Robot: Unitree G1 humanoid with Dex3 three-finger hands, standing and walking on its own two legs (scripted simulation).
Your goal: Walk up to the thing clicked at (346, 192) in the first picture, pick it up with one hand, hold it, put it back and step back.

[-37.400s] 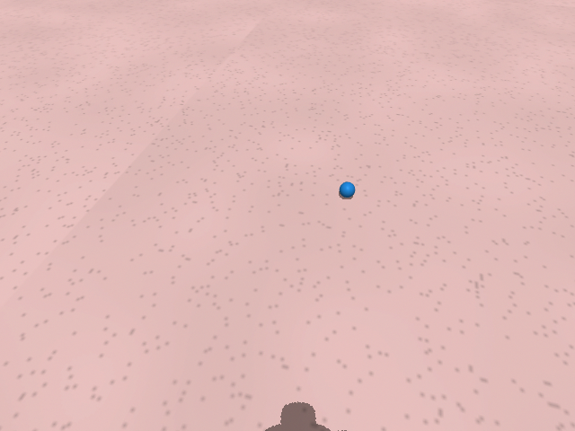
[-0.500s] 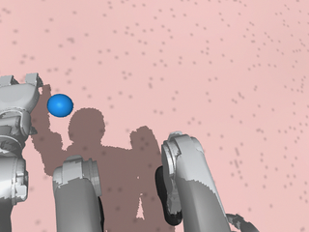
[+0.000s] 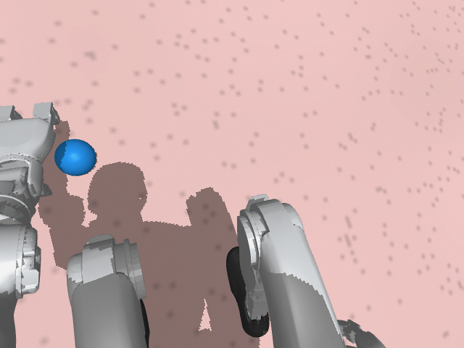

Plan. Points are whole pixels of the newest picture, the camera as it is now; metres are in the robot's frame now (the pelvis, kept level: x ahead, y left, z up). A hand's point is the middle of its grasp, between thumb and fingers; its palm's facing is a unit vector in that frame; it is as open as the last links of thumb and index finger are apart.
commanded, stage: approach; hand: left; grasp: from above
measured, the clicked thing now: (76, 157) +0.50 +0.20 -0.29
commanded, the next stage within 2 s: rest palm in 0.52 s
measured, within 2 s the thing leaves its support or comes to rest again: neither
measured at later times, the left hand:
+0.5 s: hand (50, 155) +0.48 +0.21 -0.18, palm faces -0.50 -0.07 -0.86, open 13.6 cm
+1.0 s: hand (61, 153) +0.49 +0.20 -0.21, palm faces -0.48 -0.06 -0.88, open 13.0 cm
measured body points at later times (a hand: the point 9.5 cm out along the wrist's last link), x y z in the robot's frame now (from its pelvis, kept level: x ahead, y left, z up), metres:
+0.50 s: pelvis +0.00 +0.00 +0.00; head +0.25 +0.03 +0.37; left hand +0.50 +0.21 -0.13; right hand +0.00 -0.27 -0.10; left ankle +0.07 +0.13 -0.30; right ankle +0.11 -0.14 -0.30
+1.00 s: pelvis +0.00 +0.00 -0.01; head +0.26 +0.06 +0.35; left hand +0.51 +0.20 -0.16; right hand +0.01 -0.27 -0.09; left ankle +0.07 +0.13 -0.30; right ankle +0.11 -0.14 -0.30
